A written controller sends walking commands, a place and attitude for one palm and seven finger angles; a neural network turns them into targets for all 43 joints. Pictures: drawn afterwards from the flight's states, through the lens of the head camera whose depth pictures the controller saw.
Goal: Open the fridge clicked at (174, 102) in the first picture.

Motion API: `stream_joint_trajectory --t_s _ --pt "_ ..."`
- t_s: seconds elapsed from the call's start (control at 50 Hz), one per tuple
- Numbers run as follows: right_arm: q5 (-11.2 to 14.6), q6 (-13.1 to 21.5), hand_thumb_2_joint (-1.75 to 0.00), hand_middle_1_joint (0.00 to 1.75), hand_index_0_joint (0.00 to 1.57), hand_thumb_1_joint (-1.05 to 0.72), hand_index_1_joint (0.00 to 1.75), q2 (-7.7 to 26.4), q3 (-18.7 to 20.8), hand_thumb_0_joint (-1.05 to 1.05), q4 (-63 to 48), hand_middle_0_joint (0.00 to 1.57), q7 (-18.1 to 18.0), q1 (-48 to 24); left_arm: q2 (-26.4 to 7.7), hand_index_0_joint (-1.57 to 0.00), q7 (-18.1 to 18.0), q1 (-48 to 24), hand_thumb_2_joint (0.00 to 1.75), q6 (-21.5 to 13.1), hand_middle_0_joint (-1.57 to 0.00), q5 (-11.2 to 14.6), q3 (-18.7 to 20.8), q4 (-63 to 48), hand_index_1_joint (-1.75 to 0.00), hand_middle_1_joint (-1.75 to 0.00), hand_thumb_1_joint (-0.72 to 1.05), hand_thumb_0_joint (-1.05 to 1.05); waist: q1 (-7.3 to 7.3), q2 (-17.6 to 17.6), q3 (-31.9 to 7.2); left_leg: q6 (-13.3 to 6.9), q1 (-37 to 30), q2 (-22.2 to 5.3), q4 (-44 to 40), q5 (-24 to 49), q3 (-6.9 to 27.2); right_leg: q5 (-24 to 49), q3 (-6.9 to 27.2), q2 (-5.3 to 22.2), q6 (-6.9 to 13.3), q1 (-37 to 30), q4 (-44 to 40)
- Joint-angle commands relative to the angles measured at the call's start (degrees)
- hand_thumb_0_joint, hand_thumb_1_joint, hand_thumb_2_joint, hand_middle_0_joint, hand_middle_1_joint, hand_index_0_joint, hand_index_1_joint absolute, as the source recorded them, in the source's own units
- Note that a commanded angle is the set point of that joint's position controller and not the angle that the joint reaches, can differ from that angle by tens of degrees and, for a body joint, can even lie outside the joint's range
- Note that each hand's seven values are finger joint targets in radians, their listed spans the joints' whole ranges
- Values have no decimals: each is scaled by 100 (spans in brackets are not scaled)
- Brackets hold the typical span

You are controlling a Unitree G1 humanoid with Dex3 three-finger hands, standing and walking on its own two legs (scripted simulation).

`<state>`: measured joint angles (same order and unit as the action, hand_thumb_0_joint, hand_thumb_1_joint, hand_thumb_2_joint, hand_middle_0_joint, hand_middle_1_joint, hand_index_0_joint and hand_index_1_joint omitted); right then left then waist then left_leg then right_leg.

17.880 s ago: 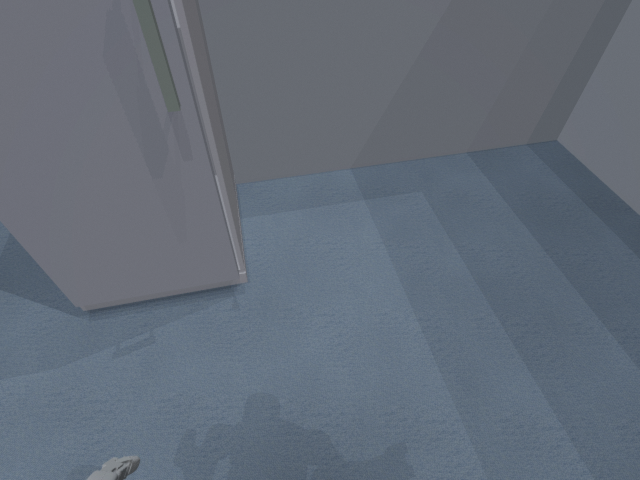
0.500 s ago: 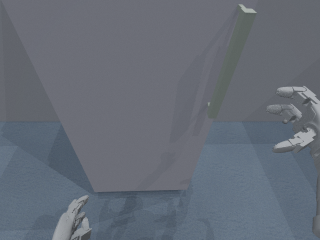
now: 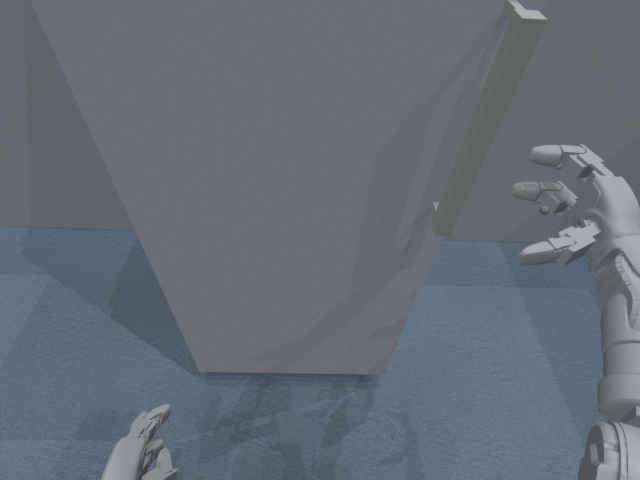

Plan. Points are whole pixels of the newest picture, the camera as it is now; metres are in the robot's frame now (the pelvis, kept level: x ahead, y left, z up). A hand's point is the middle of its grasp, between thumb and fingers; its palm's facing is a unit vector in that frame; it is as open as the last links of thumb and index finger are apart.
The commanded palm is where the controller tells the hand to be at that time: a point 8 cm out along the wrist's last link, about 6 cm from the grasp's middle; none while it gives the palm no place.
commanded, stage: move the hooked fingers beside the handle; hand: right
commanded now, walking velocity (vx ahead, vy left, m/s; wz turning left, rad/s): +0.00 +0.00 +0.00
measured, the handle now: (470, 138) +0.51 -0.15 +0.19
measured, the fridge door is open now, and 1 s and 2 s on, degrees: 0 0 0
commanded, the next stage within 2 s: feel for the door with the fingertips in 1.66 s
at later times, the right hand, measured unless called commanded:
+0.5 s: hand (519, 174) +0.45 -0.21 +0.18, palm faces -0.06 +1.00 -0.02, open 14.0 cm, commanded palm +0.43 -0.26 +0.17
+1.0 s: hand (525, 184) +0.45 -0.22 +0.17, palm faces -0.06 +1.00 +0.00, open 14.0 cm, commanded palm +0.43 -0.26 +0.17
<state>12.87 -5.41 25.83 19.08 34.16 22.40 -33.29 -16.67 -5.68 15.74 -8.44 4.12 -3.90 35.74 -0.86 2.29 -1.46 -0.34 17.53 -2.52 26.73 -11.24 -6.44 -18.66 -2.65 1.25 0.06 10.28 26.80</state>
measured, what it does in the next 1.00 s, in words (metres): stands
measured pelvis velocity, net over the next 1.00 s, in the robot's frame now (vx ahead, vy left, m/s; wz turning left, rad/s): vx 0.00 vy -0.01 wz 0.01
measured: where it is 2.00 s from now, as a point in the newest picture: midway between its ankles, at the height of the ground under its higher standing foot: outside the picture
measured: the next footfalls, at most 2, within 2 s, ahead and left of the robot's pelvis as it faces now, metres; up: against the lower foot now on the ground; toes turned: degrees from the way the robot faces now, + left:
none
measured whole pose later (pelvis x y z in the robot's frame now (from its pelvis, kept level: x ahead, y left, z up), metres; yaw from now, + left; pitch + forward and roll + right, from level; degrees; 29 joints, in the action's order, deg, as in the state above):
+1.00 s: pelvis +0.00 -0.01 +0.00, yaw +1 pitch +6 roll +1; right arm 9.9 1.6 28.5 18.6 54.5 20.9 -47.1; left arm -17.0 -3.9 19.9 -4.9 3.3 -2.6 36.8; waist -3.6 1.4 -3.3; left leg 0.3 22.8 -2.6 27.1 -10.4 -5.6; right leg -19.4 -3.3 1.2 0.8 16.3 29.3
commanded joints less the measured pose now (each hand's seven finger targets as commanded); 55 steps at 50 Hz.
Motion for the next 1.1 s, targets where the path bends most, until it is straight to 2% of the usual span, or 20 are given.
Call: stream_joint_trajectory --t_s 0.0,0.08,0.16,0.22,0.3,0.38,0.46,0.54,0.58,0.66,0.7,0.76,0.82,0.84,0.88,0.94,1.0,1.02,1.04,1.08 --pt "34 494 -30 120 30 50 120 2051 775 0 -837 30 -183 -2564 -771 -20 -59 -111 90 -200 -20 8 319 -695 -30 -30 90 0 2 -315 -1645 -117 -1397 40 -42 1686 358 1919 225 -73 133 247 -296" --pt "-39 714 -30 120 30 50 120 1835 521 0 -687 30 -172 -3008 -759 -20 -53 -15 90 -186 -20 -4 329 -671 -30 -30 90 0 -74 123 -1704 -143 -1273 46 -12 1789 367 2042 213 -82 122 124 -290" --pt "-44 776 -30 120 30 50 120 1524 175 0 -349 30 -93 -3379 -785 -20 -60 116 90 -149 -20 7 354 -575 -30 -30 90 0 -238 64 -1666 -132 -1062 73 -48 1719 360 1949 195 -69 133 86 -261" --pt "-45 771 -30 120 30 50 120 1723 303 0 198 30 -71 -3518 -863 -20 -64 237 90 -96 -20 13 366 -477 -30 -30 90 0 -267 -224 -1498 -129 -1006 78 -70 1499 375 1662 201 -67 151 342 -272" --pt "-147 932 -30 120 30 50 120 1855 263 0 722 30 -128 -4114 -905 -20 -70 433 90 -56 -20 -23 386 -330 -30 -30 90 0 -386 -187 -1442 -121 -827 53 -65 1262 403 1455 204 -65 152 526 -213" --pt "-239 1354 -30 120 30 50 120 1954 284 0 663 30 -180 -4625 -871 -20 -43 586 90 -100 -20 -72 382 -300 -30 -30 90 0 -378 274 -2007 -146 -964 71 47 1499 441 1718 261 -92 119 344 -165" --pt "-206 1548 -30 120 30 50 120 2119 504 0 1018 30 -147 -4512 -917 -20 -15 751 90 -69 -20 -94 420 -224 -30 -30 90 0 -360 29 -2266 -126 -1158 100 137 1881 447 2021 240 -64 129 388 -111" --pt "-279 1367 -30 120 30 50 120 2338 708 0 1807 30 -70 -3751 -1013 -20 50 856 90 72 -20 -74 436 -245 -30 -30 90 0 -254 -239 -1684 -113 -1037 87 154 1825 411 1832 168 -68 134 907 -160" --pt "-337 1336 -30 120 30 50 120 2179 546 0 1727 30 -26 -3601 -1001 -20 87 847 90 127 -20 -70 451 -356 -30 -30 90 0 -230 -91 -1639 -128 -920 83 171 1743 411 1773 151 -78 131 936 -146" --pt "-202 1578 -30 120 30 50 120 2412 775 0 640 30 44 -3702 -986 -20 107 811 90 166 -20 -84 518 -542 -30 -30 90 0 -168 -46 -2351 -124 -1244 130 236 2101 472 2228 148 -41 156 554 -49" --pt "-62 1686 -30 120 30 50 120 2243 610 0 84 30 78 -4050 -951 -20 79 801 90 183 -20 -77 527 -550 -30 -30 90 0 -275 40 -2499 -125 -1233 152 230 2156 454 2411 170 2 155 315 -31" --pt "14 1628 -30 120 30 50 120 2067 581 0 -297 30 83 -4123 -903 -20 73 744 90 118 -20 -70 521 -495 -30 -30 90 0 -272 503 -2521 -133 -1044 187 119 2080 428 2676 236 14 108 -80 -51" --pt "-15 1262 -30 120 30 50 120 1765 387 0 277 30 -5 -3831 -889 -20 72 742 90 118 -20 -32 493 -378 -30 -30 90 0 -362 305 -1810 -130 -693 215 1 1776 351 2344 220 21 107 144 -110" --pt "-60 1132 -30 120 30 50 120 1463 93 0 528 30 -22 -3924 -885 -20 74 729 90 123 -20 -26 472 -344 -30 -30 90 0 -452 318 -1514 -126 -518 210 -38 1596 318 2070 213 11 98 290 -168" --pt "-134 933 -30 120 30 50 120 1432 81 0 1063 30 -111 -3847 -929 -20 80 775 90 135 -20 -28 476 -296 -30 -30 90 0 -487 10 -1183 -127 -327 191 -80 1210 289 1546 251 -9 107 577 -216" --pt "-246 996 -30 120 30 50 120 1651 185 0 845 30 -205 -4038 -924 -20 91 740 90 166 -20 -60 461 -403 -30 -30 90 0 -401 94 -1677 -158 -618 156 59 1467 333 1787 241 -50 109 522 -144" --pt "-164 1339 -30 120 30 50 120 1479 68 0 273 30 -226 -4223 -841 -20 107 685 90 141 -20 -102 457 -502 -30 -30 90 0 -369 133 -2192 -166 -850 166 167 1890 356 2363 253 -14 95 165 -19" --pt "-137 1422 -30 120 30 50 120 1731 349 0 200 30 -237 -4148 -854 -20 113 686 90 139 -20 -112 463 -508 -30 -30 90 0 -298 5 -2414 -155 -998 189 193 2060 386 2515 272 -5 100 87 4" --pt "-107 1477 -30 120 30 50 120 1929 523 0 152 30 -240 -4132 -858 -20 111 647 90 143 -20 -108 446 -540 -30 -30 90 0 -241 -34 -2471 -151 -1148 183 214 2170 413 2578 267 -9 92 134 -6" --pt "-72 1491 -30 120 30 50 120 1851 511 0 83 30 -222 -4046 -822 -20 110 554 90 149 -20 -76 426 -576 -30 -30 90 0 -190 11 -2435 -149 -1244 168 221 2279 406 2743 257 -4 86 127 -51"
